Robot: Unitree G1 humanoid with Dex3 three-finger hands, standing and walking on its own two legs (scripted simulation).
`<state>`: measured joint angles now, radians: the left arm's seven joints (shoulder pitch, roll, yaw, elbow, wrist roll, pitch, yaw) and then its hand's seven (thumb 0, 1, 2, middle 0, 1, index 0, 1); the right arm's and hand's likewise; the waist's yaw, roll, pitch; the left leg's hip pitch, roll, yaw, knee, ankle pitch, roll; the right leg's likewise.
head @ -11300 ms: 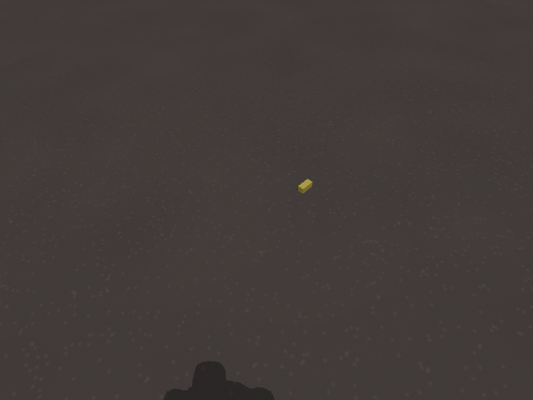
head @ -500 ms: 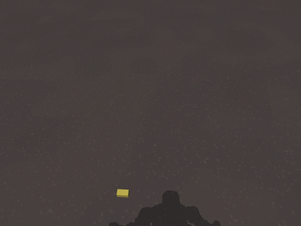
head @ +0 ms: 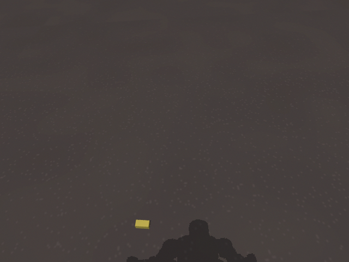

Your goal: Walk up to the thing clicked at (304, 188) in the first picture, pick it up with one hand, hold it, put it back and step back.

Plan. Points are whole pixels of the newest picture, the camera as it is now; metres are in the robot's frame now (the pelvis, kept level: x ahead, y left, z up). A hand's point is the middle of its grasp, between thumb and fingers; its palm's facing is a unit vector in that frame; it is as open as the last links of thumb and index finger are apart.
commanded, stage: stand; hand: left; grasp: from above
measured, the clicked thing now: (142, 224) +0.48 +0.22 -0.76
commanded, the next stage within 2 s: rise first in 0.72 s
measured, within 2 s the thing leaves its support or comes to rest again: neither
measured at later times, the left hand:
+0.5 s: hand out of the picture +0.07 +0.25 -0.16, palm faces -0.03 -0.94 -0.35, open 7.4 cm
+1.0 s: hand out of the picture +0.12 +0.25 -0.17, palm faces +0.01 -0.94 -0.33, open 7.9 cm
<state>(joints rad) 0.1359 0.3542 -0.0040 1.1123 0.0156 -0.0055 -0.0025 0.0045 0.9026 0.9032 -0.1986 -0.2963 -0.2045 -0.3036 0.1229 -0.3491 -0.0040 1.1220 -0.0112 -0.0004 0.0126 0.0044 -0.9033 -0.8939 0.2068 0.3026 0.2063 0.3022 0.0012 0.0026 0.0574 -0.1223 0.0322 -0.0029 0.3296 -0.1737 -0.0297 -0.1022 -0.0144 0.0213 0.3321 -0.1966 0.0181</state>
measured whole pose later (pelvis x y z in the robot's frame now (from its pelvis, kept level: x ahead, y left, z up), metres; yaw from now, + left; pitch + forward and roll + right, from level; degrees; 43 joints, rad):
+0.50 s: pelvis +0.00 +0.00 +0.00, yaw +0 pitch -2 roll +0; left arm 0.13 0.35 0.00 1.11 0.02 -0.01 0.00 0.00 0.90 0.90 -0.20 -0.30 -0.20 -0.30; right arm 0.12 -0.35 0.00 1.12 -0.01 0.00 0.01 0.00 -0.90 -0.89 0.21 0.30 0.21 0.30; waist 0.00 0.00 0.05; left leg -0.12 0.04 0.00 0.33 -0.18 -0.03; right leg -0.09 -0.01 0.02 0.32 -0.20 0.02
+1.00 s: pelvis -0.01 +0.00 -0.01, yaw +1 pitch +4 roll +0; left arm -0.03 0.33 0.11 1.10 0.07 -0.03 -0.02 0.01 0.68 0.83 -0.28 -0.47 -0.28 -0.48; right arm 0.20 -0.29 -0.02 0.86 0.03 -0.04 -0.02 0.01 -0.90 -0.89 0.20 0.30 0.20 0.30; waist -0.01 0.00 0.03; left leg -0.37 0.03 -0.03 0.55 -0.24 -0.03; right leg -0.34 -0.01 0.00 0.53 -0.27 0.02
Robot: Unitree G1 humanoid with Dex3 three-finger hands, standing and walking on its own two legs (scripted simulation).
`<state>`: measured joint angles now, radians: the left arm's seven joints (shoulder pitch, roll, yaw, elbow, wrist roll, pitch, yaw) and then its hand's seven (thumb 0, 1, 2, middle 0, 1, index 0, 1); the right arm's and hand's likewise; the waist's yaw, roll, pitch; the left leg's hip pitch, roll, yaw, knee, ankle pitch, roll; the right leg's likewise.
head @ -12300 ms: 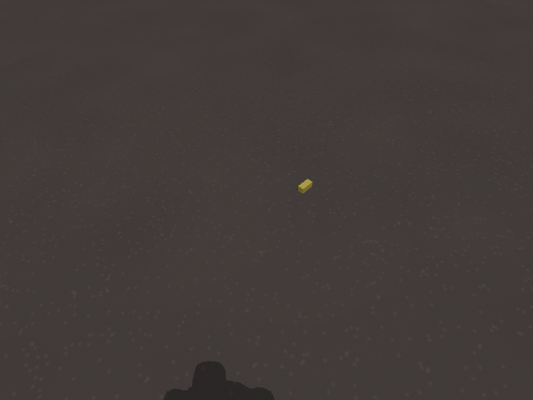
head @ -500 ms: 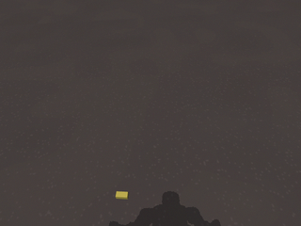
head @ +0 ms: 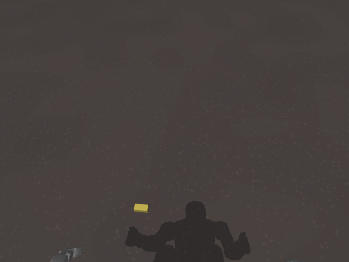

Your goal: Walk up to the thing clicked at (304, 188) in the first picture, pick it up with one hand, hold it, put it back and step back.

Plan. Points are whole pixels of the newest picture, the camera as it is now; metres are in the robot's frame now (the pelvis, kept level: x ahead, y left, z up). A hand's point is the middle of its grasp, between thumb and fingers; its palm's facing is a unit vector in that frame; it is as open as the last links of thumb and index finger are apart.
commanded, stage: rise first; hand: left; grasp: from above
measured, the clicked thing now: (141, 208) +0.49 +0.21 -0.75
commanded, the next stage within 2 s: none
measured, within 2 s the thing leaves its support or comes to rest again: neither
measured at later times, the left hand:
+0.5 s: hand out of the picture +0.15 +0.26 -0.20, palm faces -0.14 -0.89 -0.43, open 10.9 cm
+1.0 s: hand out of the picture +0.14 +0.27 -0.26, palm faces -0.29 -0.80 -0.52, open 11.8 cm
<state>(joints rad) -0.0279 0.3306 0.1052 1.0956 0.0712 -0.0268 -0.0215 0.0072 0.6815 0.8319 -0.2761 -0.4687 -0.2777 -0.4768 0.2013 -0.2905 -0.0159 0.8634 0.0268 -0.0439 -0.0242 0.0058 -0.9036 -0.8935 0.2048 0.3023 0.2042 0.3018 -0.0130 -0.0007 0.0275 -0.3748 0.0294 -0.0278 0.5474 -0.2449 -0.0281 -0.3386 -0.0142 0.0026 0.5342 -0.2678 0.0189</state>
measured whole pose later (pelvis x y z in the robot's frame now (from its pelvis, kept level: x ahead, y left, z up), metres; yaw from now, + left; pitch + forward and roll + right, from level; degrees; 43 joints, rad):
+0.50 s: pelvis +0.01 +0.01 -0.06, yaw +0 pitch +15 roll -2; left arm 0.23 0.30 0.12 0.51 0.23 0.23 -0.01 0.00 -0.07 0.55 -0.62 -0.52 -0.60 -0.55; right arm 0.22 -0.24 -0.04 0.59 0.01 -0.10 -0.02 0.01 -0.98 -0.91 0.21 0.30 0.21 0.30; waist -0.02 0.01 -0.11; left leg -0.81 0.03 -0.04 1.04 -0.49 -0.02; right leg -0.76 -0.01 0.00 1.00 -0.50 0.04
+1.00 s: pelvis -0.01 +0.01 -0.12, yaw -1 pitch +22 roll -3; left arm 0.26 0.34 0.08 0.38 0.35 0.22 0.02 0.00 -0.18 0.64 -0.49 -0.64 -0.48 -0.66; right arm 0.19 -0.24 -0.01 0.51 0.00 -0.17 -0.02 0.01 -0.95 -0.91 0.21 0.30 0.21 0.30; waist -0.04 0.02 -0.16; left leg -1.15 0.02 -0.07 1.34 -0.58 -0.02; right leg -1.09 -0.01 -0.01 1.30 -0.60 0.03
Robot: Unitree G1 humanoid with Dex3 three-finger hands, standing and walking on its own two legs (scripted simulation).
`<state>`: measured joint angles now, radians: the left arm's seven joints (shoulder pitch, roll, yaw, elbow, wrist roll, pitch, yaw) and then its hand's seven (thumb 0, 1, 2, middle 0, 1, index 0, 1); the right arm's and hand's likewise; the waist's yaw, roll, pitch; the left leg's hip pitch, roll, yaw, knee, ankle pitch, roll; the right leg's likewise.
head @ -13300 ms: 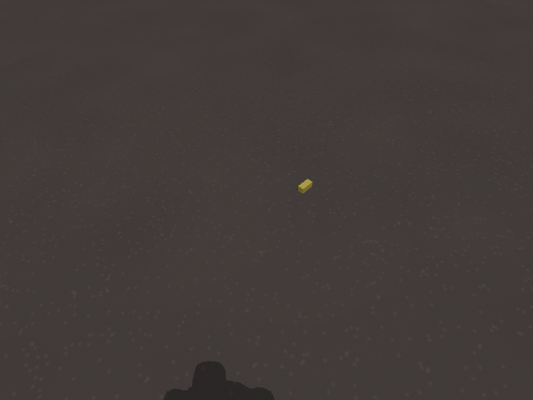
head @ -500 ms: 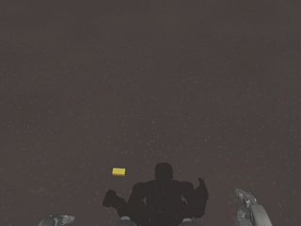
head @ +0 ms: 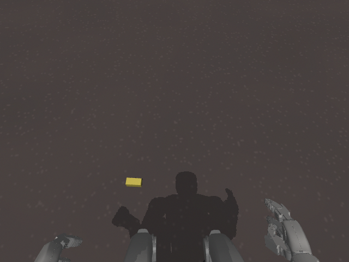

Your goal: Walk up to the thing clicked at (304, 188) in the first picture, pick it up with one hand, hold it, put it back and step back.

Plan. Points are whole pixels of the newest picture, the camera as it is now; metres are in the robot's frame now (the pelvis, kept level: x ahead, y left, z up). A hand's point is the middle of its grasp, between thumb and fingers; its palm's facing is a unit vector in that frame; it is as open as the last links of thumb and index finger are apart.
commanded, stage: rise first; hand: left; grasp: from above
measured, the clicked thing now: (134, 182) +0.50 +0.20 -0.63
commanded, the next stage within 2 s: none
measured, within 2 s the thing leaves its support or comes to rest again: neither
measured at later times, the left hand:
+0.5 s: hand (99, 216) +0.29 +0.27 -0.34, palm faces -0.51 -0.30 -0.80, open 11.7 cm
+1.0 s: hand (109, 196) +0.38 +0.26 -0.43, palm faces -0.49 +0.00 -0.87, open 12.1 cm
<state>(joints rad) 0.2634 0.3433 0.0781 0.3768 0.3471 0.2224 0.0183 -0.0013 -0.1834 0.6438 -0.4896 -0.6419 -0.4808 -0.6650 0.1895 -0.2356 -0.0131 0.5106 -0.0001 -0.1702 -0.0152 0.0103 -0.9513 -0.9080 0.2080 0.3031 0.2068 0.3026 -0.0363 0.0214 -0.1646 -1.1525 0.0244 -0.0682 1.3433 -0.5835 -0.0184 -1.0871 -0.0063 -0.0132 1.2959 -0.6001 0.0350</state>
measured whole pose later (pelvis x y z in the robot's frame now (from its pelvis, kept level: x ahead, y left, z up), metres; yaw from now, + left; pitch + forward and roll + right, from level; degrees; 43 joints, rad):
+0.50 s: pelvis -0.07 -0.01 -0.20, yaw -3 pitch +34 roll -3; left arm -0.49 0.55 0.10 0.93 0.88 -0.18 0.10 0.00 -0.15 0.68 -0.45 -0.66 -0.46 -0.67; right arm 0.11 -0.28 -0.05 0.70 -0.02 -0.13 0.06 0.01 -0.92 -0.90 0.21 0.30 0.21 0.30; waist -0.04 0.02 -0.15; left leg -1.96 0.02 -0.11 2.02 -0.66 -0.04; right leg -1.91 0.03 -0.01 2.00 -0.69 0.03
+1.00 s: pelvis -0.08 +0.01 -0.28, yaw -7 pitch +33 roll -8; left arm -0.85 0.73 0.07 1.29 1.26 -0.31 0.26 0.00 -0.17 0.73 -0.39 -0.63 -0.40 -0.64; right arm 0.17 -0.26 0.00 0.75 -0.10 0.01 0.10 0.00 -0.90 -0.90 0.21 0.30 0.21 0.30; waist -0.18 0.00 -0.09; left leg -2.24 0.00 -0.15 2.30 -0.65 -0.02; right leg -2.14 0.04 -0.03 2.23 -0.69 0.05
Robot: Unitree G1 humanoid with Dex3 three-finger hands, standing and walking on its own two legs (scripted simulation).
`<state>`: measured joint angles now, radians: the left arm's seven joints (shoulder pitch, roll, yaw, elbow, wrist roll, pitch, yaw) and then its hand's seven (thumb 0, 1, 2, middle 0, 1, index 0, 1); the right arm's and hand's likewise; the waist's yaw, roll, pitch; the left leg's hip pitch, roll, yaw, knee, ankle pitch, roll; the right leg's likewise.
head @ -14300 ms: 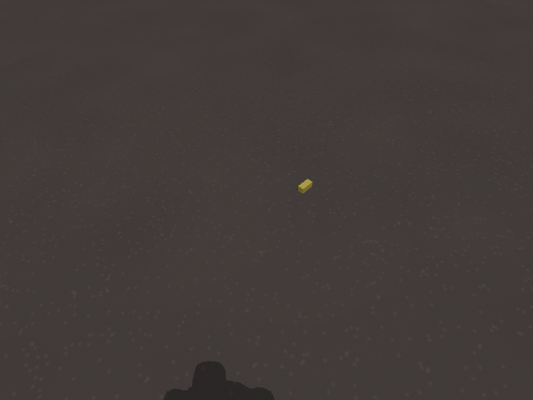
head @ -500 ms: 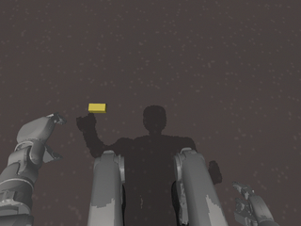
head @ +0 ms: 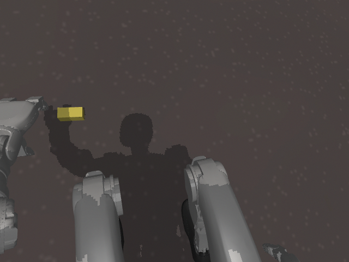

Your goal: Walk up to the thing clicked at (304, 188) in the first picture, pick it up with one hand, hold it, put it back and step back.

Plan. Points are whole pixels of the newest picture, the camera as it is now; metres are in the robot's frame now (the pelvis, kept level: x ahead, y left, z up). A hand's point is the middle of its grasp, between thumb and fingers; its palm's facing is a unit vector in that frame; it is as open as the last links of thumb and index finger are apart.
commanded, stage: rise first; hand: left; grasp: from above
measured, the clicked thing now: (71, 114) +0.55 +0.26 -0.35
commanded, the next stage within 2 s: none
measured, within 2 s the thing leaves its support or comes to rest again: neither
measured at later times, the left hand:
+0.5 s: hand (36, 123) +0.47 +0.30 -0.19, palm faces -0.47 -0.01 -0.88, open 12.3 cm
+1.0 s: hand (40, 120) +0.48 +0.30 -0.21, palm faces -0.48 -0.02 -0.88, open 12.4 cm
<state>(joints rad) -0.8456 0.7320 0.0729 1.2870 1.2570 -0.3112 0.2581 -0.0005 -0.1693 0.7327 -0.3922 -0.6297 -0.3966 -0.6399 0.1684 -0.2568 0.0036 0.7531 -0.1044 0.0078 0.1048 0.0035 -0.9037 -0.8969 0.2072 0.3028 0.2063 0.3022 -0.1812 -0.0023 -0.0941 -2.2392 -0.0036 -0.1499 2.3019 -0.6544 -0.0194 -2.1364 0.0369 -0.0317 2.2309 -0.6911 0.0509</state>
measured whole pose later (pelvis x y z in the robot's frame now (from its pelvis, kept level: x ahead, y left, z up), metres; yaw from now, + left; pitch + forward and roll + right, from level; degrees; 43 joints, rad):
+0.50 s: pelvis +0.01 +0.00 -0.03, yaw -2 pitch +34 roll -10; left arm -0.98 0.81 0.07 1.43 1.35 -0.31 0.35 0.00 -0.20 0.74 -0.33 -0.73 -0.36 -0.72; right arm 0.13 -0.25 0.08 0.73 -0.16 0.01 0.12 0.00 -0.91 -0.90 0.21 0.30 0.21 0.30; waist -0.24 -0.03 -0.05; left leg -2.33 -0.01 -0.18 2.40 -0.67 -0.02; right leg -2.22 0.05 -0.05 2.31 -0.70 0.07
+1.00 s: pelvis +0.01 +0.00 -0.04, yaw -3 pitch +33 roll -11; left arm -1.01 0.87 0.07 1.46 1.34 -0.33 0.34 0.00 -0.22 0.75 -0.32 -0.76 -0.35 -0.75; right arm 0.14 -0.27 0.12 0.70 -0.17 0.02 0.13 0.00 -0.91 -0.90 0.21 0.30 0.21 0.30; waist -0.27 -0.04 -0.01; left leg -2.35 -0.01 -0.20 2.44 -0.68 -0.03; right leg -2.23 0.06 -0.07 2.34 -0.70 0.07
